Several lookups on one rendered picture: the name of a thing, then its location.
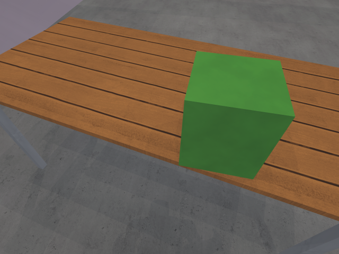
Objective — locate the carton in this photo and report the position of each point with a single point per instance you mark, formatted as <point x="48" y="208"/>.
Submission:
<point x="236" y="110"/>

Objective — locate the table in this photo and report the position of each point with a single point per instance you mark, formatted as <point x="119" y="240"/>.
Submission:
<point x="128" y="86"/>

